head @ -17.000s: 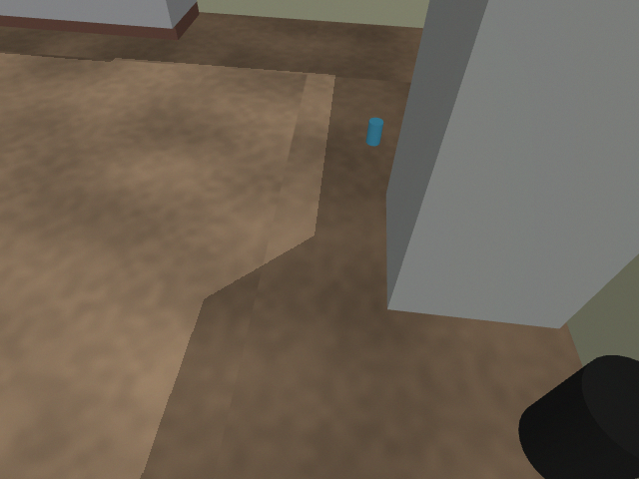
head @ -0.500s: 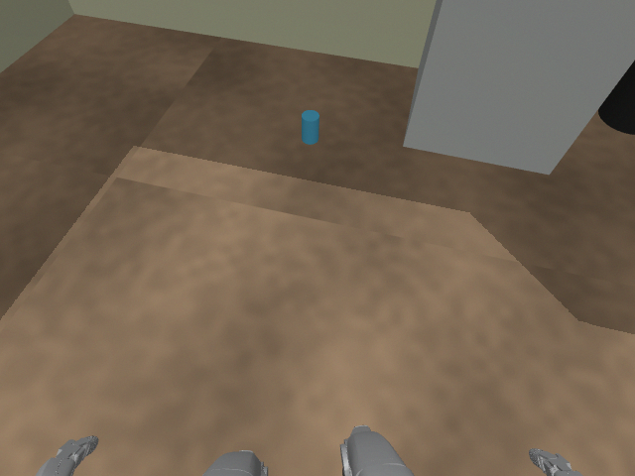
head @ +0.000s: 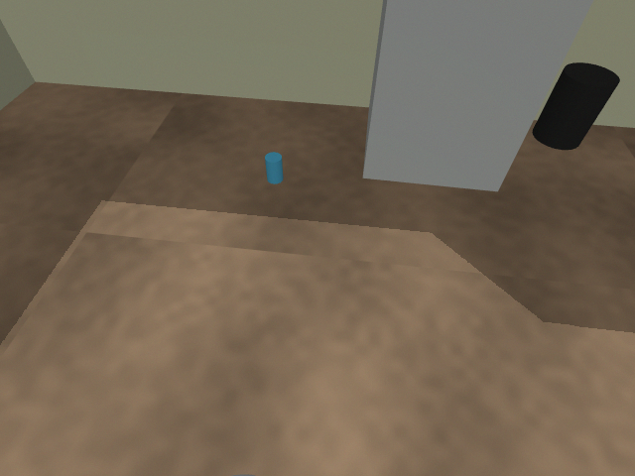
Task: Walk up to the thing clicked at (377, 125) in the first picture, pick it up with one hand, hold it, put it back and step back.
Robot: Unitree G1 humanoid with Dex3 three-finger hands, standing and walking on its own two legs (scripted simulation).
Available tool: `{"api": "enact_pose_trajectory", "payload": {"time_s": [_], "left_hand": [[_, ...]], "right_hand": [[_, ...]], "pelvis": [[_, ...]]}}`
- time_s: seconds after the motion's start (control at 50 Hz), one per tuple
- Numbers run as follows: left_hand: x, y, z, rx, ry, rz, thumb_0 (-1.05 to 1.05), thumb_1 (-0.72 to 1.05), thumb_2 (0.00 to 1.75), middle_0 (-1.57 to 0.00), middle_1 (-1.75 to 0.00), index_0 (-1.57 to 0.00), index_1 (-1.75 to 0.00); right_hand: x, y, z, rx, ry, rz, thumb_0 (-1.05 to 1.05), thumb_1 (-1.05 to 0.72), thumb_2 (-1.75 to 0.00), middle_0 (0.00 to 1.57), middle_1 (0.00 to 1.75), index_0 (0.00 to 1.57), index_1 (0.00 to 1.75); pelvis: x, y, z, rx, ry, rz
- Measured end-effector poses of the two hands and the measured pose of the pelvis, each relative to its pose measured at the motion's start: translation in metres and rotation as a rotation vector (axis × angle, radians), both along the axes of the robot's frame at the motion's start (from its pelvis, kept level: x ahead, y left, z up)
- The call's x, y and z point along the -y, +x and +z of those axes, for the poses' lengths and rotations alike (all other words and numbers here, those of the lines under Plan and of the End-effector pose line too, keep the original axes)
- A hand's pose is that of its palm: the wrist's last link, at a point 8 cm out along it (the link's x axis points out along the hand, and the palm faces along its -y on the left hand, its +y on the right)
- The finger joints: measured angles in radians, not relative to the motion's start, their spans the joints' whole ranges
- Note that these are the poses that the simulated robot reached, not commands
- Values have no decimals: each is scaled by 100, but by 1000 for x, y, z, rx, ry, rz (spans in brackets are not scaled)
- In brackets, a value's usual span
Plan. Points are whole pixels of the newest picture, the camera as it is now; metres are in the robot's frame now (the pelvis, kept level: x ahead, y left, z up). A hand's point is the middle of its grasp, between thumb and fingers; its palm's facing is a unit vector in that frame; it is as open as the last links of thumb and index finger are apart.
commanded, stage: walk up
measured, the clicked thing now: (274, 168) +1.48 +0.23 -0.68
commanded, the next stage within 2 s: stand in 0.82 s
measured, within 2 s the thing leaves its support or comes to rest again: neither
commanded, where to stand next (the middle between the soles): +0.10 +0.03 m, yaw +0 degrees
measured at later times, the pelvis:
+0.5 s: pelvis +0.03 -0.01 +0.02, yaw -3 degrees
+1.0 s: pelvis +0.02 +0.00 +0.03, yaw -3 degrees
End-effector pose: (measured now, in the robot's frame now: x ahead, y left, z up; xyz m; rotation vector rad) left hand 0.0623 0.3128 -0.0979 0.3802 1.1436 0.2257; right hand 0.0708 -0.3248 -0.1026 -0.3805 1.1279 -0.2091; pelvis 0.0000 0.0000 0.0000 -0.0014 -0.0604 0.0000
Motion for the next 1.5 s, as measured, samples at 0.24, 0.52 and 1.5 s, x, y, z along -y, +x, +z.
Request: {"api": "enact_pose_trajectory", "payload": {"time_s": [0.24,0.52,1.5], "left_hand": [[7,15,1,-41,-18,3,0,91,89,-21,-30,-20,-30],[28,68,12,-17,-38,-33,1,91,89,-21,-30,-20,-30],[5,5,8,-129,-70,28,0,91,89,-21,-30,-20,-30]], "right_hand": [[-19,-12,-2,-54,72,-46,1,-90,-90,21,30,20,30],[-11,24,3,-34,72,-80,1,-90,-90,20,30,20,30],[-38,7,17,-89,73,-68,1,-90,-90,20,30,20,30]], "pelvis": [[6,13,11,-10,-2,-34],[7,28,22,-22,13,-47],[-12,12,34,-21,-1,-18]]}}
